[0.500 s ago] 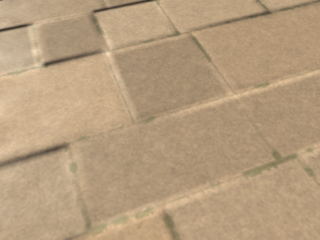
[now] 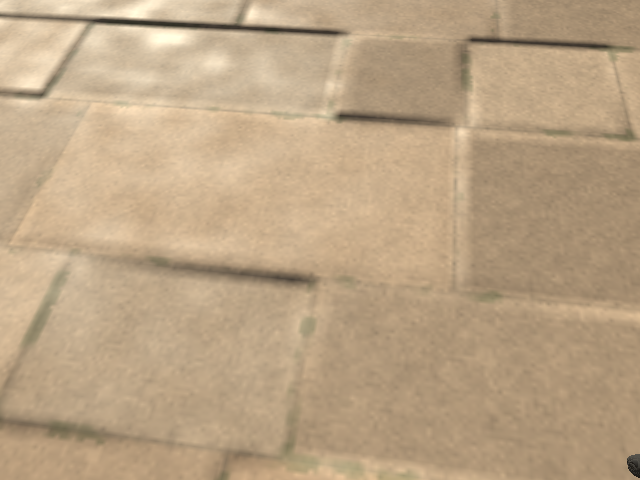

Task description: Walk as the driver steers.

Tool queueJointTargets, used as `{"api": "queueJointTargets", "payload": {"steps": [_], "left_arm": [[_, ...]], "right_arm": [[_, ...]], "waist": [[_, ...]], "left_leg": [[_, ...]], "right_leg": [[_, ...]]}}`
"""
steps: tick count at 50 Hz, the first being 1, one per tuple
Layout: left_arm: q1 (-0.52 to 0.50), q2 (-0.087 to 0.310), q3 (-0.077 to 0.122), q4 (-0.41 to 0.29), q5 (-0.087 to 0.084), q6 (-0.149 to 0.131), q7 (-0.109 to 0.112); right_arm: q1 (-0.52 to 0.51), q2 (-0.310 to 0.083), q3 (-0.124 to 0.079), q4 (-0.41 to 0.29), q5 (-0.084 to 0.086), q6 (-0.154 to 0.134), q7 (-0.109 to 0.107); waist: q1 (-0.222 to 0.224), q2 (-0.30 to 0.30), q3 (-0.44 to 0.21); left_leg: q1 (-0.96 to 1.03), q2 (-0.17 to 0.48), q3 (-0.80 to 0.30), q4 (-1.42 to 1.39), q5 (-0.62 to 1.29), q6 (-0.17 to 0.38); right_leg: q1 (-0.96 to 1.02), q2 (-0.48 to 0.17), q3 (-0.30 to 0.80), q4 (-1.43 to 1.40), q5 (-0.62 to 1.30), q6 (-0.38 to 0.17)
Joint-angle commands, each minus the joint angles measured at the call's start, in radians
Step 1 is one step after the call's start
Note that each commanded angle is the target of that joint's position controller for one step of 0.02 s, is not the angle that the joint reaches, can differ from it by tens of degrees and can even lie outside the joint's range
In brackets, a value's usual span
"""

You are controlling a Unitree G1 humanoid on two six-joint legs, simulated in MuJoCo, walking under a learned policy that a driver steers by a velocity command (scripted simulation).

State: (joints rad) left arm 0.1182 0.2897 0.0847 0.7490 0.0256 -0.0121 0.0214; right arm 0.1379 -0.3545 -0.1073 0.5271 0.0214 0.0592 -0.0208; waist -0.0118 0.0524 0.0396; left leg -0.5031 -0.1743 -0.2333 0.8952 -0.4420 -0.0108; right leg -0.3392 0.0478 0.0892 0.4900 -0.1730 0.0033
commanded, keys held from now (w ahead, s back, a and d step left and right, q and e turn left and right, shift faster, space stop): q+shift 0.24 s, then shift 0.10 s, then e+shift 0.66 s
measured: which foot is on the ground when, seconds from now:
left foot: up 0.00-0.36, down 0.38-0.86, up 0.88-1.00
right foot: down 0.00-0.38, up 0.40-0.84, down 0.86-1.00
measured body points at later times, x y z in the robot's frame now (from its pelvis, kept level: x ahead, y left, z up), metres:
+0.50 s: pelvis +0.00 +0.03 +0.00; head +0.03 +0.07 +0.45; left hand +0.00 +0.34 -0.13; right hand +0.27 -0.13 -0.07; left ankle -0.03 +0.13 -0.73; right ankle +0.03 -0.12 -0.68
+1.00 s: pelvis +0.02 -0.01 +0.00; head +0.07 -0.04 +0.45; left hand +0.17 +0.28 -0.07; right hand +0.19 -0.30 -0.10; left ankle -0.01 +0.15 -0.64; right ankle +0.02 -0.09 -0.73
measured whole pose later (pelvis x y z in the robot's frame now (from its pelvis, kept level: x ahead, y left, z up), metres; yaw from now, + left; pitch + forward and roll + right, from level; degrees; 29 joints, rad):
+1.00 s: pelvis +0.02 -0.01 +0.00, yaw -4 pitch +3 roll +2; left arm 0.22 0.32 0.09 0.62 -0.02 0.03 0.01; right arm 0.06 -0.32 -0.11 0.69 -0.01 0.01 -0.03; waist 0.01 0.04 0.06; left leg -0.54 0.02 -0.01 1.17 -0.47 -0.06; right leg -0.33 0.03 0.01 0.54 -0.27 -0.06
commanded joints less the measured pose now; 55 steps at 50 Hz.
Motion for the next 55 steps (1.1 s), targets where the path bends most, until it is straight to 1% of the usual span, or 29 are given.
{"api": "queueJointTargets", "payload": {"steps": [1, 2, 4, 7, 12, 15, 17, 18, 19, 20, 21, 22, 23, 25, 27, 30, 32, 37, 41, 42, 43, 44, 45, 46, 47, 48, 49, 50, 55], "left_arm": [[-0.126, 0.086, 0.017, -0.131, -0.01, -0.004, 0.027], [-0.118, 0.09, 0.014, -0.131, -0.017, 0.002, 0.036], [-0.07, 0.107, 0.014, -0.122, -0.007, 0.011, 0.047], [0.007, 0.136, 0.024, -0.108, 0.001, 0.02, 0.046], [-0.016, 0.184, 0.047, -0.108, -0.008, 0.021, 0.023], [-0.005, 0.194, 0.053, -0.094, -0.033, 0.012, 0.002], [-0.018, 0.189, 0.051, -0.085, -0.061, 0.007, -0.007], [0.013, 0.153, 0.039, -0.065, -0.07, 0.005, -0.01], [0.06, 0.088, 0.014, -0.056, -0.042, 0.001, -0.02], [0.053, 0.029, -0.02, -0.103, 0.009, -0.005, -0.032], [-0.005, 0.1, 0.005, -0.086, -0.012, 0.001, -0.021], [0.0, 0.108, 0.007, -0.068, -0.043, 0.012, -0.019], [0.034, 0.095, 0.007, -0.046, -0.051, 0.023, -0.013], [0.073, 0.129, 0.022, -0.014, -0.043, 0.043, 0.0], [0.087, 0.154, 0.034, -0.027, -0.055, 0.05, 0.006], [0.053, 0.105, 0.021, -0.063, -0.055, 0.064, 0.006], [0.039, 0.081, 0.012, -0.091, -0.049, 0.069, -0.004], [0.046, 0.073, 0.011, -0.149, -0.046, 0.077, -0.034], [0.089, 0.078, 0.027, -0.175, -0.052, 0.097, -0.049], [0.133, 0.091, 0.038, -0.166, -0.051, 0.097, -0.042], [0.21, 0.176, 0.071, -0.153, -0.048, 0.09, -0.022], [0.244, 0.327, 0.104, -0.171, -0.038, 0.078, -0.006], [0.257, 0.302, 0.09, -0.193, 0.0, 0.043, -0.023], [0.215, 0.272, 0.079, -0.191, -0.006, 0.018, -0.029], [0.163, 0.247, 0.073, -0.19, -0.031, 0.009, -0.019], [0.101, 0.21, 0.06, -0.201, -0.054, 0.014, -0.008], [0.049, 0.193, 0.051, -0.217, -0.059, 0.022, 0.004], [0.033, 0.19, 0.047, -0.231, -0.051, 0.028, 0.012], [0.062, 0.216, 0.057, -0.237, -0.05, 0.039, 0.028]], "right_arm": [[0.098, -0.149, -0.046, -0.021, -0.002, -0.007, 0.005], [0.104, -0.12, -0.035, -0.02, -0.002, -0.001, 0.008], [0.055, -0.08, -0.015, -0.045, 0.011, -0.001, 0.012], [-0.016, -0.058, -0.003, -0.077, 0.012, -0.004, 0.012], [-0.017, -0.036, 0.006, -0.074, 0.002, 0.0, 0.025], [-0.005, -0.036, 0.002, -0.064, -0.002, 0.01, 0.031], [0.049, -0.029, -0.004, -0.04, -0.004, 0.015, 0.036], [0.1, -0.041, -0.01, -0.015, -0.008, 0.013, 0.031], [0.138, -0.1, -0.024, -0.004, -0.008, 0.004, 0.02], [0.095, -0.175, -0.022, -0.033, -0.034, -0.008, 0.007], [0.116, -0.079, 0.003, -0.025, -0.066, -0.029, 0.012], [0.08, -0.023, 0.027, 0.009, -0.073, -0.046, 0.018], [0.024, -0.019, 0.027, 0.027, -0.062, -0.057, 0.018], [-0.043, -0.026, 0.027, 0.044, -0.053, -0.069, 0.007], [-0.058, -0.05, 0.017, 0.046, -0.054, -0.062, -0.013], [-0.049, -0.023, 0.02, 0.062, -0.05, -0.05, -0.033], [-0.047, -0.03, 0.013, 0.073, -0.051, -0.047, -0.038], [-0.062, -0.07, -0.011, 0.091, -0.035, -0.047, -0.021], [-0.087, -0.085, -0.025, 0.104, 0.0, -0.051, -0.002], [-0.064, -0.07, -0.026, 0.123, 0.007, -0.049, 0.004], [-0.022, -0.04, -0.022, 0.137, -0.004, -0.051, 0.011], [-0.098, 0.026, 0.002, 0.065, -0.056, -0.059, 0.01], [-0.177, -0.003, 0.0, 0.04, -0.052, -0.065, 0.004], [-0.203, -0.035, -0.009, 0.039, -0.025, -0.067, 0.001], [-0.197, -0.03, -0.009, 0.045, -0.019, -0.072, -0.006], [-0.175, -0.045, -0.014, 0.061, -0.029, -0.072, -0.015], [-0.151, -0.058, -0.02, 0.067, -0.037, -0.071, -0.019], [-0.133, -0.052, -0.019, 0.076, -0.039, -0.072, -0.016], [-0.124, -0.008, -0.001, 0.095, -0.028, -0.075, -0.01]], "waist": [[-0.041, -0.163, -0.095], [-0.029, -0.148, -0.075], [0.003, -0.155, -0.059], [0.059, -0.194, -0.09], [0.052, -0.216, -0.125], [0.04, -0.224, -0.132], [-0.004, -0.214, -0.142], [-0.02, -0.174, -0.15], [-0.008, 0.01, -0.18], [0.017, 0.309, -0.21], [-0.063, 0.168, -0.284], [-0.034, 0.126, -0.233], [-0.002, 0.123, -0.183], [0.018, 0.13, -0.121], [0.022, 0.119, -0.104], [-0.001, 0.082, -0.076], [-0.01, 0.075, -0.076], [-0.003, 0.074, -0.092], [0.037, 0.071, -0.115], [0.059, 0.035, -0.125], [0.079, -0.127, -0.143], [0.068, -0.447, -0.134], [0.123, -0.322, -0.277], [0.106, -0.205, -0.232], [0.068, -0.15, -0.171], [0.035, -0.11, -0.136], [0.005, -0.122, -0.129], [-0.005, -0.135, -0.14], [0.007, -0.144, -0.152]], "left_leg": [[-0.157, 0.123, 0.079, 0.349, 0.017, -0.053], [-0.181, 0.134, 0.105, 0.404, 0.049, -0.064], [-0.209, 0.176, 0.178, 0.37, 0.092, -0.077], [-0.234, 0.232, 0.206, 0.254, 0.096, -0.103], [-0.062, 0.268, 0.259, 0.036, 0.095, -0.082], [0.068, 0.229, 0.292, -0.126, 0.065, -0.043], [0.186, 0.197, 0.309, -0.341, 0.163, 0.005], [0.334, 0.174, 0.29, -0.484, 0.28, 0.042], [0.543, 0.286, 0.124, -0.522, 0.605, 0.084], [0.63, 0.57, -0.165, -0.479, 0.936, 0.257], [0.517, 0.599, -0.121, -0.496, 0.889, 0.349], [0.455, 0.525, -0.009, -0.514, 0.773, 0.307], [0.42, 0.466, 0.067, -0.522, 0.663, 0.25], [0.327, 0.44, 0.161, -0.536, 0.703, 0.221], [0.342, 0.457, 0.193, -0.554, 0.673, 0.23], [0.394, 0.493, 0.206, -0.575, 0.534, 0.232], [0.406, 0.512, 0.221, -0.579, 0.504, 0.239], [0.407, 0.551, 0.284, -0.545, 0.6, 0.235], [0.408, 0.553, 0.361, -0.426, 0.623, 0.151], [0.361, 0.515, 0.408, -0.332, 0.574, 0.099], [0.215, 0.417, 0.473, -0.108, 0.418, 0.021], [-0.185, 0.238, 0.475, 0.235, -0.211, -0.088], [-0.25, 0.175, 0.222, 0.401, -0.303, -0.09], [-0.28, 0.193, 0.169, 0.429, -0.228, -0.068], [-0.296, 0.205, 0.149, 0.385, -0.125, -0.047], [-0.296, 0.219, 0.139, 0.331, -0.039, -0.042], [-0.244, 0.215, 0.134, 0.293, 0.022, -0.044], [-0.2, 0.193, 0.142, 0.283, 0.068, -0.049], [-0.143, 0.128, 0.122, 0.048, 0.142, -0.083]], "right_leg": [[0.173, -0.294, 0.232, -0.177, 0.055, -0.18], [0.169, -0.279, 0.178, -0.178, 0.094, -0.179], [0.192, -0.263, 0.084, -0.192, 0.169, -0.191], [0.305, -0.304, 0.037, -0.193, 0.226, -0.225], [0.27, -0.349, -0.093, -0.186, 0.255, -0.213], [0.241, -0.363, -0.118, -0.143, 0.3, -0.199], [0.233, -0.36, -0.142, -0.059, 0.303, -0.157], [0.151, -0.327, -0.17, 0.024, 0.272, -0.107], [-0.034, -0.247, -0.245, 0.197, 0.035, -0.021], [-0.299, -0.137, -0.263, 0.426, -0.484, 0.065], [-0.255, -0.156, -0.118, 0.564, -0.503, 0.079], [-0.222, -0.164, -0.082, 0.575, -0.46, 0.07], [-0.22, -0.159, -0.076, 0.557, -0.405, 0.067], [-0.169, -0.124, -0.055, 0.603, -0.286, 0.083], [-0.21, -0.1, -0.078, 0.658, -0.248, 0.096], [-0.273, -0.134, -0.083, 0.587, -0.214, 0.105], [-0.26, -0.152, -0.098, 0.523, -0.215, 0.104], [-0.163, -0.152, -0.162, 0.374, -0.242, 0.057], [-0.03, -0.114, -0.217, 0.167, -0.16, -0.01], [0.07, -0.082, -0.215, 0.06, -0.056, -0.042], [0.246, -0.116, -0.078, -0.039, 0.275, -0.106], [0.452, -0.359, 0.339, -0.042, 0.753, -0.282], [0.436, -0.446, 0.495, -0.107, 0.625, -0.423], [0.415, -0.409, 0.414, -0.133, 0.489, -0.389], [0.374, -0.352, 0.351, -0.136, 0.382, -0.328], [0.334, -0.316, 0.305, -0.133, 0.341, -0.281], [0.276, -0.284, 0.271, -0.136, 0.342, -0.256], [0.247, -0.259, 0.255, -0.135, 0.366, -0.247], [0.233, -0.204, 0.286, -0.115, 0.286, -0.228]]}}
Velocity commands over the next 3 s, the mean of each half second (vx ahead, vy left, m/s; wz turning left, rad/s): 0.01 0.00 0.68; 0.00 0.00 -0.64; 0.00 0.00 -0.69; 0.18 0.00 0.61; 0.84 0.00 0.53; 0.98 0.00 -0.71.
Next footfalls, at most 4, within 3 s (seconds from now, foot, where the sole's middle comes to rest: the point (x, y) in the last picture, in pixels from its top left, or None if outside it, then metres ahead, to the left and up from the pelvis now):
0.38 left None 0.00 0.15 -0.77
0.86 right None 0.06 -0.09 -0.77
1.36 left None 0.18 0.09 -0.77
1.66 right None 0.04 -0.11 -0.77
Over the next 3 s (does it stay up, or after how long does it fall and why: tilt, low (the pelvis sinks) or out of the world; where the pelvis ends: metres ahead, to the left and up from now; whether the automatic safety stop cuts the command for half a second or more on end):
stays up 0.90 0.28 0.00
